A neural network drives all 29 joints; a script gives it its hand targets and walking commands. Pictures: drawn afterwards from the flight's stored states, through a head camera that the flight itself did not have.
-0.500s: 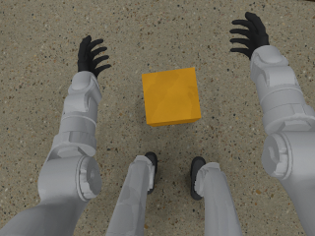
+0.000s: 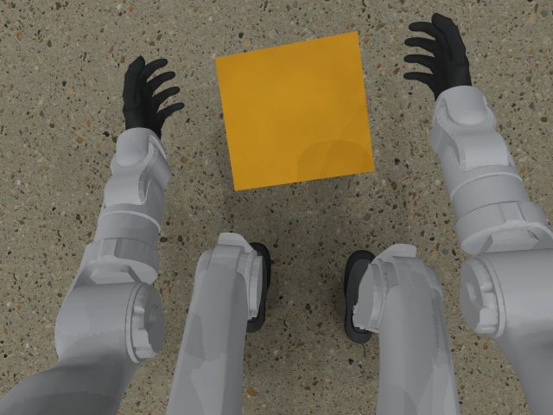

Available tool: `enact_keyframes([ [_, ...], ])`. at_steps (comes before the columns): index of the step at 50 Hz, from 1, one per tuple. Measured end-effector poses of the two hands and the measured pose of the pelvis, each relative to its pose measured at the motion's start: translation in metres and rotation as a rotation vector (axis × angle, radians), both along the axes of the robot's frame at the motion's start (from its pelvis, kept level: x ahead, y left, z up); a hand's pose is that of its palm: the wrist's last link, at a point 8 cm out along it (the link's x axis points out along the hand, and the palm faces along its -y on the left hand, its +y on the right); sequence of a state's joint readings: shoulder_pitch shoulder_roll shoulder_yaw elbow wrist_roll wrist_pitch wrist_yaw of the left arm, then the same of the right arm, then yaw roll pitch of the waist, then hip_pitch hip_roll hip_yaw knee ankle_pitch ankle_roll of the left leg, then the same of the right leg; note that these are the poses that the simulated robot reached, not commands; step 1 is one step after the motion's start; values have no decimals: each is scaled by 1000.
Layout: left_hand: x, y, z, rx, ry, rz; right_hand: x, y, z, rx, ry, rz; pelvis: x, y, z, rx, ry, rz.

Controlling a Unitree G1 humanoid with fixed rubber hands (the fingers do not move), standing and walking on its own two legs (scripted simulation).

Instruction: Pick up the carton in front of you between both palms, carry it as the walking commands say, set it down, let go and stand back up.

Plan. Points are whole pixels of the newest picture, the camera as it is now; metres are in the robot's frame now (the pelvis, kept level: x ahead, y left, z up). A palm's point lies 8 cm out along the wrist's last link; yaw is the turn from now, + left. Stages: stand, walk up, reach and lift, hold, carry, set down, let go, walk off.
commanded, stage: reach and lift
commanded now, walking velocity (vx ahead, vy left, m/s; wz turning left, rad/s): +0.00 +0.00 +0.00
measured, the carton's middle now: (296, 126) +0.48 +0.03 -0.35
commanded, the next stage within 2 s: none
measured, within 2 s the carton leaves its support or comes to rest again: leaves its support in 1.22 s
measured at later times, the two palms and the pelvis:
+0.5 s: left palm (183, 129) +0.47 +0.22 -0.29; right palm (405, 105) +0.51 -0.15 -0.30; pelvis -0.03 +0.01 -0.11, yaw +0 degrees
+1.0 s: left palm (202, 126) +0.47 +0.19 -0.27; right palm (386, 103) +0.51 -0.11 -0.28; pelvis -0.03 +0.00 -0.10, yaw +1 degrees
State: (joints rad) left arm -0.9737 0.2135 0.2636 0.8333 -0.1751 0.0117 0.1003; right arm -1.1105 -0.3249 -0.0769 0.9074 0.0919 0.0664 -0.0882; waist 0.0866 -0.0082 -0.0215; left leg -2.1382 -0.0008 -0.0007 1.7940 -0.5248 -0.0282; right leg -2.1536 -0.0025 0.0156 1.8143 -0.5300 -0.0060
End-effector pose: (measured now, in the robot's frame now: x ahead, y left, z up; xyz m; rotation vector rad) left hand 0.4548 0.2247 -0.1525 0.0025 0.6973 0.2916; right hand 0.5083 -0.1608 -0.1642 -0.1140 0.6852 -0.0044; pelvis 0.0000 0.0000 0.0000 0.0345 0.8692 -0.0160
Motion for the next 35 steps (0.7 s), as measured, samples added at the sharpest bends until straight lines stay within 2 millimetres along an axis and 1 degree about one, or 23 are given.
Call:
enact_keyframes([
  [4,0,-1,-28,-6,-6,6,2,1,-25,1,-8,-6,-13,0,-30,-2,-53,1],
  [9,1,-5,-60,-18,16,8,5,4,-52,0,15,-15,-27,0,-59,-2,-114,0],
  [13,2,-9,-86,-24,45,1,5,7,-77,0,43,-16,-34,1,-76,-2,-152,0],
  [18,3,-11,-119,-20,70,-9,4,10,-111,3,60,-16,-37,3,-94,-2,-185,1],
  [20,6,-7,-127,-2,75,-16,5,10,-122,4,55,-15,-37,4,-99,-3,-196,4],
  [22,10,-3,-131,2,61,-11,6,11,-130,5,47,-12,-36,4,-104,-3,-207,6],
  [26,12,-3,-132,1,54,-16,4,14,-136,11,33,0,-32,6,-110,-4,-217,12],
  [31,12,-13,-125,-24,46,-22,6,13,-121,9,20,0,-28,6,-108,-6,-212,16],
  [35,7,-20,-123,-32,58,-28,3,17,-115,11,43,5,-26,5,-103,-5,-199,14],
])
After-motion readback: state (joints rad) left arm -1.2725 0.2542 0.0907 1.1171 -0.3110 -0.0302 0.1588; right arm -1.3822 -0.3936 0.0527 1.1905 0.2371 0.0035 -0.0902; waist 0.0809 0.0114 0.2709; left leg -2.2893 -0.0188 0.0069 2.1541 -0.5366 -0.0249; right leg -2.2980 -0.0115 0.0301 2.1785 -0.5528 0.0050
